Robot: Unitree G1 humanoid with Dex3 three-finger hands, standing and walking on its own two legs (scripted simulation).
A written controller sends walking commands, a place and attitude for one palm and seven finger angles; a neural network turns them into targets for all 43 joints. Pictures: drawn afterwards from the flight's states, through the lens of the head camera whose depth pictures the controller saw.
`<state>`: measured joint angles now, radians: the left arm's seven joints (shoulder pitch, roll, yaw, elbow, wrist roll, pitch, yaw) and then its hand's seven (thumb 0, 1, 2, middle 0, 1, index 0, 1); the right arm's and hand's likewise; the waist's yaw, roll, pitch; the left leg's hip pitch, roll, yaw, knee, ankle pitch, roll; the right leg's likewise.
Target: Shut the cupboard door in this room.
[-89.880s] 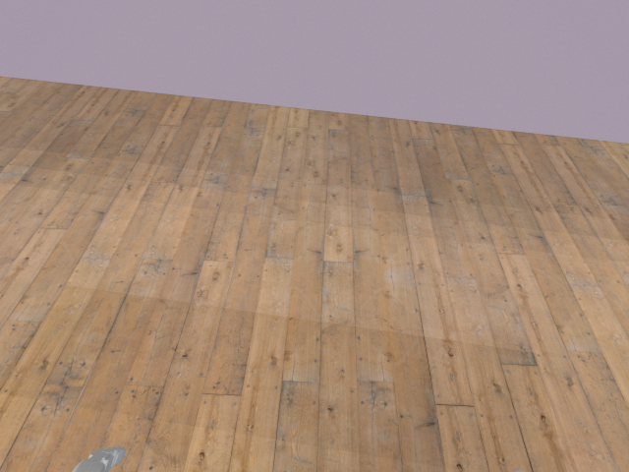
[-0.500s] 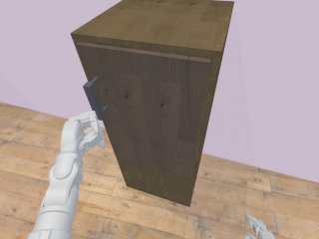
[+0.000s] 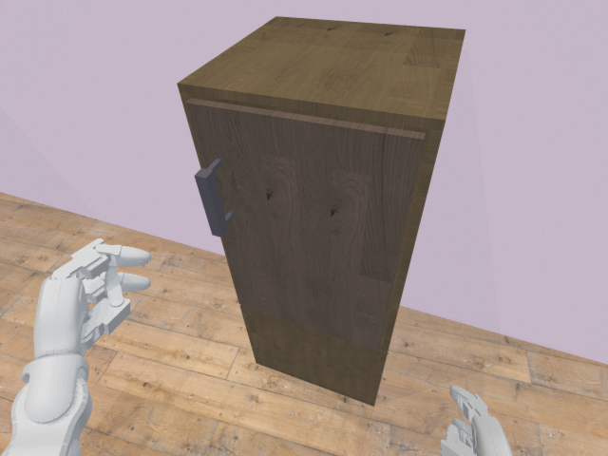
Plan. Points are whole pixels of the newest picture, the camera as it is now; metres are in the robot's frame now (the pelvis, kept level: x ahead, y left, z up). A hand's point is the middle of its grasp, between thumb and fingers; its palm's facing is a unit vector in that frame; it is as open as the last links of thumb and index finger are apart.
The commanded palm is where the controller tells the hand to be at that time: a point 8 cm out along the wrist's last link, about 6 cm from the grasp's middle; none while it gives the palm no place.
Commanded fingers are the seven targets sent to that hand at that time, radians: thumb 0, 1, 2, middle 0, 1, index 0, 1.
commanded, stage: draw the hand back to the body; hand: left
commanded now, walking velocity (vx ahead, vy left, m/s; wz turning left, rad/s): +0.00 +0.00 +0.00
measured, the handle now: (218, 197) +0.54 +0.22 +0.05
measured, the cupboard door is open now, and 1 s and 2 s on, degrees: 0 0 0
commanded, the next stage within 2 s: step back with the hand held close in 0.64 s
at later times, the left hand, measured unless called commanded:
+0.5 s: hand (71, 323) +0.21 +0.27 +0.15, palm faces +0.49 -0.78 -0.40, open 7.3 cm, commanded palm +0.15 +0.30 +0.18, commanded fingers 0.00 0.90 0.90 -0.20 -0.30 -0.20 -0.30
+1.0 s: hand (76, 311) +0.22 +0.27 +0.15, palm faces +0.39 -0.78 -0.50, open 7.4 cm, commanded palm +0.16 +0.30 +0.18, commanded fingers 0.00 0.90 0.90 -0.20 -0.30 -0.20 -0.30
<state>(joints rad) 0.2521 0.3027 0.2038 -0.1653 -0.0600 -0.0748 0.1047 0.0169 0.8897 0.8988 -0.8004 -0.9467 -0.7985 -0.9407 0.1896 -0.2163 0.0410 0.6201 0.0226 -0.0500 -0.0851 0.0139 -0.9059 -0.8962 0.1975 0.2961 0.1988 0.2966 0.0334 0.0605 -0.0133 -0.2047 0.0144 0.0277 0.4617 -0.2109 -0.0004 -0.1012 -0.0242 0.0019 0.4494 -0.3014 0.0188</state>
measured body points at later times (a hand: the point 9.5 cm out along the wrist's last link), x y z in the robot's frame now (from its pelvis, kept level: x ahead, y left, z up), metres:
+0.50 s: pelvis +0.02 +0.00 +0.00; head +0.00 -0.03 +0.45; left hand +0.17 +0.30 +0.17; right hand +0.22 -0.22 -0.09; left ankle +0.03 +0.12 -0.74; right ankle -0.03 -0.13 -0.74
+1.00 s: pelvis +0.02 +0.00 +0.00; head +0.02 -0.02 +0.45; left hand +0.19 +0.30 +0.18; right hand +0.20 -0.25 -0.09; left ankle +0.03 +0.12 -0.74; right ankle -0.03 -0.13 -0.74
